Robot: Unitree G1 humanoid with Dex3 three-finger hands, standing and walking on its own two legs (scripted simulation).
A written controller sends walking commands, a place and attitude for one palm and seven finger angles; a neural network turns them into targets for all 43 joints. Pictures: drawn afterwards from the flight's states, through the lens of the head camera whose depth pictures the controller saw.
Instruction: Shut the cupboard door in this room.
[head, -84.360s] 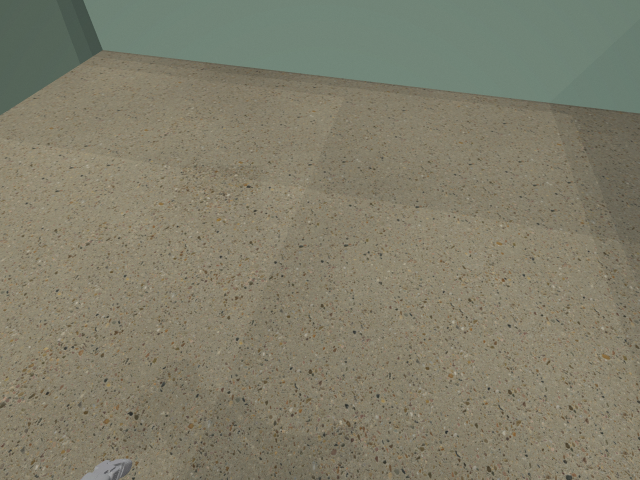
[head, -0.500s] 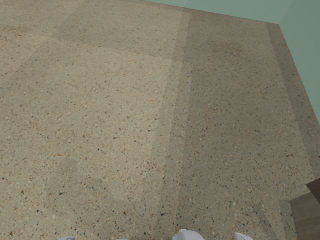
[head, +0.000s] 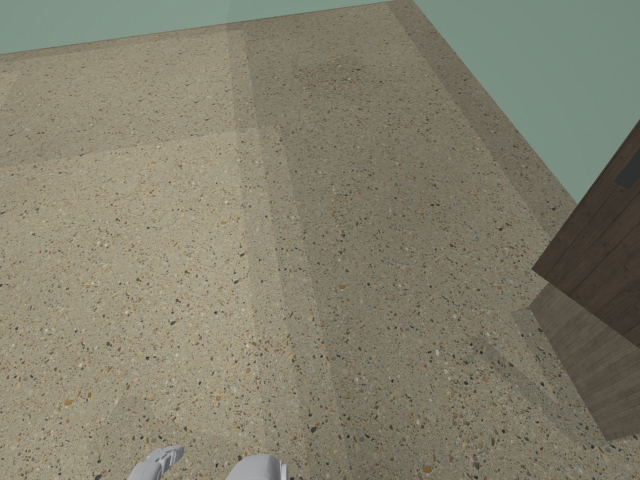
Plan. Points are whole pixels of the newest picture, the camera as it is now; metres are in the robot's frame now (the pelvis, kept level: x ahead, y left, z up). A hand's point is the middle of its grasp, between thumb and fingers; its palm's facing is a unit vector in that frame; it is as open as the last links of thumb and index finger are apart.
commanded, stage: turn to face it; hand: left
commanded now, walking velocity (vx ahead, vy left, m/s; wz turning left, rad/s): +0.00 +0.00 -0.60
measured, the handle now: out of the picture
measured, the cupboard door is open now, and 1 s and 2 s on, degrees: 27 27 27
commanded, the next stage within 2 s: take the last steps up to it in 1.34 s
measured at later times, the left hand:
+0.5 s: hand (178, 462) +0.17 +0.23 -0.16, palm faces -0.24 -0.95 -0.20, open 7.4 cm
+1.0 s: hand (246, 420) +0.22 +0.13 -0.16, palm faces -0.53 -0.82 -0.23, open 7.4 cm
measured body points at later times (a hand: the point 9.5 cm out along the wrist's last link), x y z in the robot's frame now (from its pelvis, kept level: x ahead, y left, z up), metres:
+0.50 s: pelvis +0.03 +0.04 +0.01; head +0.09 +0.05 +0.45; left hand +0.18 +0.28 -0.15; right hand +0.04 -0.22 -0.12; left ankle +0.03 +0.14 -0.73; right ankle -0.04 -0.09 -0.65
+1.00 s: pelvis +0.04 +0.01 +0.00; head +0.08 -0.02 +0.45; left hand +0.25 +0.18 -0.14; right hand -0.02 -0.26 -0.13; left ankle +0.12 +0.13 -0.69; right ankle -0.02 -0.09 -0.73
